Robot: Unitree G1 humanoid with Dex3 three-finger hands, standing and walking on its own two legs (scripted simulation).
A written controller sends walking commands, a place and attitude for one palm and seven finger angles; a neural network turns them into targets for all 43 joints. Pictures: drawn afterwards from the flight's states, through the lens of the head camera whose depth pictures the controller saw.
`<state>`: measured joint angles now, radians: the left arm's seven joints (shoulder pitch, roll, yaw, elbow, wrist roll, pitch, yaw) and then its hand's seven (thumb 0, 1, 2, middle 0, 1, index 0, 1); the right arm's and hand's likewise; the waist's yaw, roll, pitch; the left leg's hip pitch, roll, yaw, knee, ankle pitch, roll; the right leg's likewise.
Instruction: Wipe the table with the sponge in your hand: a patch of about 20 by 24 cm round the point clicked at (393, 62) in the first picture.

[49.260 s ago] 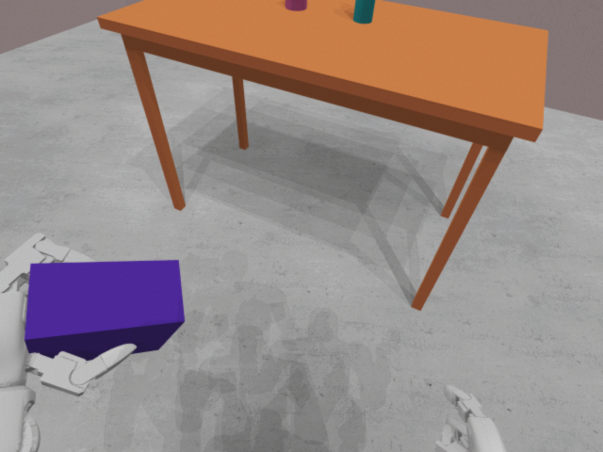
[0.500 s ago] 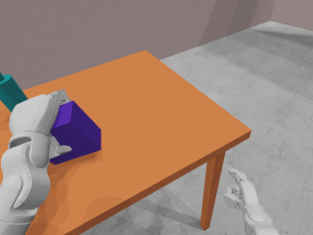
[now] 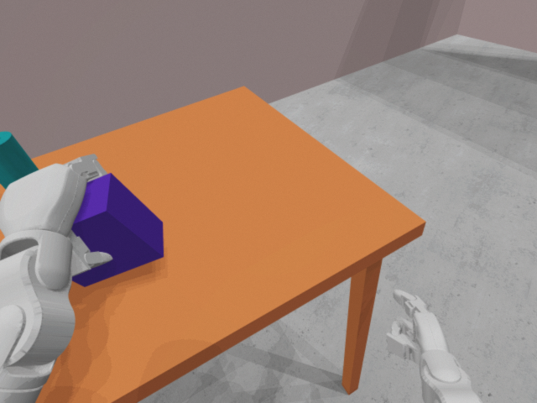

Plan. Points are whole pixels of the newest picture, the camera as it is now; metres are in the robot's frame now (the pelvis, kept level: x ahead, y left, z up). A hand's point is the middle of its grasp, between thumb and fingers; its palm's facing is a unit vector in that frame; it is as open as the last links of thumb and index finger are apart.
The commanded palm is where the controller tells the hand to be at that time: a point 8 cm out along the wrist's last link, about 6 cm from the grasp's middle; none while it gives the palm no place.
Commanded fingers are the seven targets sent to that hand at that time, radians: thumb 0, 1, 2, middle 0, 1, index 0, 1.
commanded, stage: move the sponge above the wiping area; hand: left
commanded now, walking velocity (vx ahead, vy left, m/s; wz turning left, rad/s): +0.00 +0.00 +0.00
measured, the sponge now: (106, 241) +0.26 +0.27 +0.16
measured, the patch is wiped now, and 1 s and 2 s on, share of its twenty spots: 0.15 0.15 0.15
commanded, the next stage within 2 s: lower the sponge onto the table in 0.88 s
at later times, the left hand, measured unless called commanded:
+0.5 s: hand (86, 220) +0.25 +0.27 +0.21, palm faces +0.27 -0.12 -0.96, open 10.5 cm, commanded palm +0.19 +0.27 +0.28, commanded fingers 0.00 0.10 1.30 -1.20 -1.60 -1.20 -1.60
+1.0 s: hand (85, 221) +0.24 +0.27 +0.21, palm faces +0.28 -0.12 -0.95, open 10.5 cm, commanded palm +0.19 +0.26 +0.28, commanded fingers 0.00 0.10 1.30 -1.20 -1.60 -1.20 -1.60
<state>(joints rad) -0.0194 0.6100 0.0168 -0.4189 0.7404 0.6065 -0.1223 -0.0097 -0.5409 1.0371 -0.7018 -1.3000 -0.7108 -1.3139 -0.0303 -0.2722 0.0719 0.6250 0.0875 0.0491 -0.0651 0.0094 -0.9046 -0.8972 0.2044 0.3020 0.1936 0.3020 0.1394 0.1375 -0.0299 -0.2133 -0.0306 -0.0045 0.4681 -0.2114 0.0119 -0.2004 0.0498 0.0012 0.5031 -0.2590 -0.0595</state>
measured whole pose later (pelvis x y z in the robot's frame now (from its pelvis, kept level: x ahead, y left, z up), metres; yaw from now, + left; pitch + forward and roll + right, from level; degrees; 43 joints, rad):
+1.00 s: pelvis +0.00 +0.00 +0.00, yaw +0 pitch -3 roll +1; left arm -0.03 0.60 -0.01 -0.42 0.74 0.60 -0.12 -0.01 -0.54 1.04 -0.70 -1.30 -0.71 -1.31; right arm -0.02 -0.27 0.07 0.63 0.09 0.04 -0.07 0.01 -0.90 -0.90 0.20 0.30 0.19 0.30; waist 0.14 0.14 -0.03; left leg -0.21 -0.03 -0.01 0.47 -0.21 0.01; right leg -0.20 0.05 0.00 0.50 -0.26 -0.06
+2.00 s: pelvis +0.00 +0.00 +0.00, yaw +0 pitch -3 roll +1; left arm 0.02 0.56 -0.04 -0.37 0.78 0.58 -0.10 -0.01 -0.54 1.04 -0.70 -1.30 -0.71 -1.31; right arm -0.02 -0.27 0.07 0.63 0.08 0.03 -0.06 0.01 -0.90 -0.90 0.20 0.30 0.20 0.30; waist 0.14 0.14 -0.03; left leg -0.20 -0.02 -0.01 0.47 -0.21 0.01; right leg -0.19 0.06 0.00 0.50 -0.25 -0.07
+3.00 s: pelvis +0.00 -0.01 +0.00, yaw +1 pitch -2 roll +1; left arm -0.13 0.60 -0.02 -0.06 0.87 0.48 -0.15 -0.03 -0.54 1.04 -0.70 -1.31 -0.71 -1.31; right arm 0.03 -0.29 0.06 0.67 0.08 0.02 -0.07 0.01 -0.91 -0.90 0.20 0.30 0.19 0.30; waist 0.10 0.13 -0.04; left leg -0.25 -0.03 -0.03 0.50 -0.23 0.00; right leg -0.23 0.06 -0.02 0.52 -0.27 -0.07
